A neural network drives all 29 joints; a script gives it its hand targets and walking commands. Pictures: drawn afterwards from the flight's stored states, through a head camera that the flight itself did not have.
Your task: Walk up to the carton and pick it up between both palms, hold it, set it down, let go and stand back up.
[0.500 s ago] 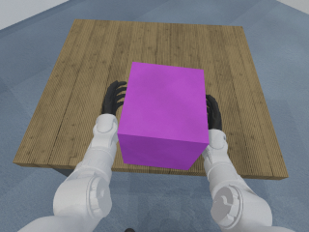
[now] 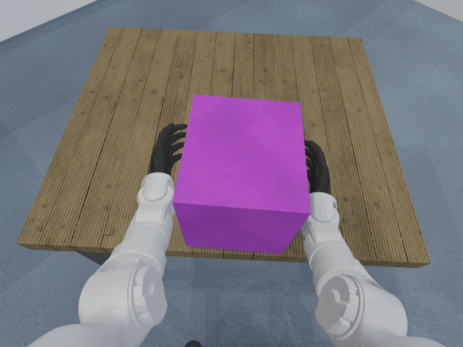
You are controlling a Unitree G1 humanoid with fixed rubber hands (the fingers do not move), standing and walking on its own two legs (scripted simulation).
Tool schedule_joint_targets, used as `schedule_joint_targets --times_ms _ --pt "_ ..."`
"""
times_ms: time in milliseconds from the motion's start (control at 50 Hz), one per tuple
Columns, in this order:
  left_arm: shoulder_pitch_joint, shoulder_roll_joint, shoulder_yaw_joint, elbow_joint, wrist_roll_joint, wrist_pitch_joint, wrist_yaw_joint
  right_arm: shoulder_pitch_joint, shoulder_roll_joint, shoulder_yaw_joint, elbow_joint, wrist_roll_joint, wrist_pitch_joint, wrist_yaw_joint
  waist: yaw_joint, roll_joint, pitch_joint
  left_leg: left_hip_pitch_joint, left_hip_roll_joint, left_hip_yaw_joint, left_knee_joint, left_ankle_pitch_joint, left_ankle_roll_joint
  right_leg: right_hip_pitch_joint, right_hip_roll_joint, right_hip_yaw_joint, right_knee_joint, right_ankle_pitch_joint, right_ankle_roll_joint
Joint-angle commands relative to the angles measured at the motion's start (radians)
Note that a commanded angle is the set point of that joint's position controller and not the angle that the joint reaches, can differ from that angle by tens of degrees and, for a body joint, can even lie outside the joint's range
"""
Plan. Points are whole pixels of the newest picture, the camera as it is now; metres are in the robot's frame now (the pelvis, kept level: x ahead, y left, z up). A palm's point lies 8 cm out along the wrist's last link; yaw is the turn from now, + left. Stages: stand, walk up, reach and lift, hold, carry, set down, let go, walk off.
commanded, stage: set down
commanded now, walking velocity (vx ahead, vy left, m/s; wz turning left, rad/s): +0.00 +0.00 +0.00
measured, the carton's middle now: (240, 178) +0.40 -0.01 -0.01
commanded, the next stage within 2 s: none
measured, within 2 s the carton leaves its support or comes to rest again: neither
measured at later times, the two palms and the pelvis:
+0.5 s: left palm (162, 170) +0.40 +0.14 +0.01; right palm (316, 186) +0.38 -0.15 +0.00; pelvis +0.00 +0.00 +0.00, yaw +0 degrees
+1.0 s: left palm (162, 169) +0.41 +0.14 +0.01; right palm (315, 194) +0.37 -0.15 -0.02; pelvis +0.00 +0.01 +0.00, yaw +0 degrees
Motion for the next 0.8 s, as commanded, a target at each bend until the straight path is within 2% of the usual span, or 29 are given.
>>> schedule_joint_targets --times_ms 0,20,40,80,100,120,140,160,180,200,260,280,320,340,360,380,400,440,480,540,560,620,640,660,700,720,740,760,780 --pt "-0.479 -0.379 -0.197 0.071 0.177 0.005 -0.08 -0.467 0.399 0.106 0.059 -0.089 -0.057 0.128 -0.134 0.028 -0.578 0.375 0.005 0.12 0.143 0.662 -0.04 0.027 0.012 -0.243 0.035 0.548 0.013" --pt "-0.514 -0.546 -0.216 0.047 0.203 -0.002 -0.094 -0.511 0.595 0.118 0.038 -0.122 -0.062 0.142 -0.138 0.032 -0.535 0.359 0.003 0.114 0.127 0.632 -0.038 0.015 0.005 -0.246 0.022 0.526 0.018" --pt "-0.494 -0.436 -0.19 0.074 0.195 0.001 -0.084 -0.476 0.482 0.111 0.055 -0.118 -0.054 0.135 -0.12 0.02 -0.542 0.367 0.006 0.12 0.138 0.654 -0.036 0.006 0.01 -0.243 0.039 0.539 0.019" --pt "-0.52 -0.507 -0.216 0.033 0.193 -0.006 -0.089 -0.497 0.547 0.102 0.048 -0.121 -0.06 0.139 -0.139 0.023 -0.557 0.358 0.002 0.115 0.134 0.638 -0.035 0.008 0.008 -0.247 0.034 0.522 0.019" --pt "-0.492 -0.463 -0.186 0.08 0.2 -0.003 -0.093 -0.47 0.515 0.113 0.076 -0.115 -0.049 0.138 -0.134 -0.004 -0.528 0.347 0.002 0.12 0.133 0.61 -0.027 0.027 0.011 -0.239 0.029 0.529 0.018" --pt "-0.495 -0.404 -0.201 0.06 0.182 -0.007 -0.076 -0.459 0.427 0.093 0.049 -0.098 -0.055 0.13 -0.129 0.022 -0.591 0.364 0.002 0.127 0.133 0.616 -0.033 0.024 0.009 -0.241 0.035 0.54 0.019" --pt "-0.504 -0.587 -0.205 0.031 0.221 -0.009 -0.1 -0.497 0.659 0.117 0.047 -0.142 -0.054 0.148 -0.138 0.0 -0.502 0.349 0.003 0.113 0.124 0.6 -0.022 0.021 0.003 -0.246 0.025 0.516 0.024" --pt "-0.485 -0.41 -0.173 0.085 0.197 -0.005 -0.085 -0.475 0.445 0.098 0.05 -0.106 -0.053 0.138 -0.119 0.006 -0.55 0.348 0.002 0.123 0.125 0.607 -0.032 0.029 0.01 -0.237 0.03 0.533 0.023" --pt "-0.517 -0.574 -0.202 0.036 0.221 -0.012 -0.1 -0.491 0.647 0.125 0.042 -0.144 -0.055 0.149 -0.133 -0.001 -0.531 0.367 0.006 0.115 0.128 0.63 -0.028 0.02 0.004 -0.249 0.036 0.555 0.03" --pt "-0.454 -0.409 -0.191 0.052 0.19 -0.011 -0.068 -0.411 0.431 0.102 0.087 -0.116 -0.058 0.135 -0.12 0.04 -0.572 0.388 0.011 0.117 0.148 0.668 -0.037 -0.02 0.008 -0.247 0.06 0.556 0.03" --pt "-0.492 -0.665 -0.239 0.034 0.213 -0.013 -0.098 -0.486 0.727 0.131 0.065 -0.159 -0.069 0.155 -0.144 0.022 -0.49 0.413 0.023 0.089 0.156 0.694 -0.02 -0.1 0.004 -0.259 0.029 0.502 0.024" --pt "-0.463 -0.419 -0.198 0.084 0.178 -0.011 -0.072 -0.436 0.429 0.101 0.081 -0.119 -0.064 0.14 -0.13 0.042 -0.586 0.422 0.019 0.108 0.155 0.693 -0.036 -0.07 0.016 -0.252 0.037 0.51 0.018" --pt "-0.481 -0.594 -0.198 0.036 0.239 -0.017 -0.095 -0.449 0.658 0.112 0.093 -0.154 -0.062 0.157 -0.139 0.024 -0.499 0.359 0.009 0.113 0.132 0.638 -0.033 -0.023 0.009 -0.253 0.02 0.507 0.024" --pt "-0.455 -0.421 -0.186 0.07 0.203 -0.014 -0.072 -0.42 0.46 0.09 0.113 -0.121 -0.061 0.14 -0.119 0.031 -0.57 0.376 0.012 0.122 0.152 0.659 -0.029 -0.032 0.008 -0.237 0.045 0.546 0.02" --pt "-0.466 -0.539 -0.206 0.046 0.218 -0.017 -0.09 -0.431 0.605 0.103 0.097 -0.147 -0.062 0.146 -0.14 0.026 -0.497 0.369 0.013 0.109 0.146 0.632 -0.028 -0.037 0.004 -0.251 0.039 0.517 0.025" --pt "-0.48 -0.57 -0.226 0.014 0.209 -0.021 -0.083 -0.453 0.599 0.093 0.073 -0.153 -0.077 0.149 -0.151 0.048 -0.54 0.402 0.024 0.095 0.15 0.69 -0.03 -0.08 0.01 -0.261 0.037 0.501 0.022" --pt "-0.433 -0.485 -0.214 0.044 0.191 -0.016 -0.071 -0.408 0.497 0.101 0.101 -0.134 -0.078 0.138 -0.132 0.04 -0.552 0.414 0.024 0.101 0.164 0.723 -0.032 -0.08 0.012 -0.255 0.038 0.525 0.021" --pt "-0.497 -0.525 -0.186 0.011 0.224 -0.021 -0.078 -0.443 0.571 0.064 0.063 -0.16 -0.067 0.144 -0.138 0.009 -0.521 0.365 0.016 0.11 0.144 0.633 -0.023 -0.045 0.005 -0.245 0.025 0.484 0.022" --pt "-0.425 -0.377 -0.177 0.011 0.2 -0.026 -0.05 -0.365 0.399 0.062 0.085 -0.12 -0.076 0.128 -0.13 0.055 -0.578 0.42 0.018 0.115 0.153 0.684 -0.038 -0.077 0.01 -0.257 0.04 0.504 0.021" --pt "-0.461 -0.527 -0.167 -0.006 0.236 -0.029 -0.073 -0.416 0.566 0.069 0.07 -0.157 -0.07 0.142 -0.136 0.017 -0.49 0.387 0.011 0.112 0.135 0.658 -0.024 -0.058 0.006 -0.249 0.015 0.472 0.025" --pt "-0.434 -0.427 -0.148 0.02 0.228 -0.024 -0.057 -0.394 0.435 0.044 0.086 -0.135 -0.072 0.139 -0.13 0.024 -0.526 0.39 0.009 0.119 0.139 0.684 -0.037 -0.045 0.016 -0.249 0.023 0.498 0.024" --pt "-0.472 -0.488 -0.143 0.014 0.253 -0.019 -0.079 -0.424 0.532 0.051 0.061 -0.159 -0.064 0.14 -0.134 0.005 -0.484 0.361 0.004 0.121 0.131 0.625 -0.02 -0.032 0.011 -0.242 0.023 0.501 0.03" --pt "-0.443 -0.414 -0.134 0.01 0.242 -0.023 -0.065 -0.382 0.452 0.042 0.098 -0.149 -0.059 0.135 -0.126 0.02 -0.5 0.374 0.006 0.118 0.13 0.632 -0.025 -0.034 0.008 -0.248 0.025 0.486 0.029" --pt "-0.455 -0.452 -0.139 0.005 0.25 -0.026 -0.067 -0.397 0.498 0.054 0.081 -0.149 -0.064 0.14 -0.125 0.019 -0.495 0.374 0.007 0.12 0.135 0.634 -0.022 -0.05 0.008 -0.245 0.024 0.474 0.028" --pt "-0.361 -0.189 -0.134 0.021 0.185 -0.034 -0.017 -0.292 0.195 0.032 0.108 -0.088 -0.073 0.096 -0.131 0.047 -0.561 0.407 0.012 0.122 0.155 0.7 -0.037 -0.033 0.012 -0.239 0.044 0.523 0.024" --pt "-0.439 -0.332 -0.144 0.027 0.202 -0.028 -0.035 -0.396 0.359 0.066 0.098 -0.082 -0.068 0.101 -0.13 0.005 -0.465 0.34 0.008 0.109 0.153 0.668 -0.025 -0.029 0.015 -0.231 0.022 0.503 0.025" --pt "-0.402 -0.22 -0.127 0.022 0.188 -0.028 -0.013 -0.363 0.215 0.047 0.103 -0.065 -0.074 0.097 -0.125 0.04 -0.522 0.387 0.016 0.108 0.147 0.69 -0.036 -0.053 0.017 -0.236 0.022 0.49 0.021" --pt "-0.405 -0.124 -0.115 0.038 0.171 -0.029 0.006 -0.358 0.108 0.06 0.1 -0.024 -0.076 0.083 -0.12 0.035 -0.544 0.387 0.011 0.117 0.151 0.697 -0.04 -0.047 0.022 -0.231 0.02 0.504 0.02" --pt "-0.44 -0.102 -0.134 0.031 0.154 -0.04 0.015 -0.386 0.108 0.084 0.105 0.006 -0.077 0.073 -0.126 0.025 -0.559 0.374 0.012 0.117 0.159 0.686 -0.039 -0.046 0.025 -0.228 0.024 0.527 0.025"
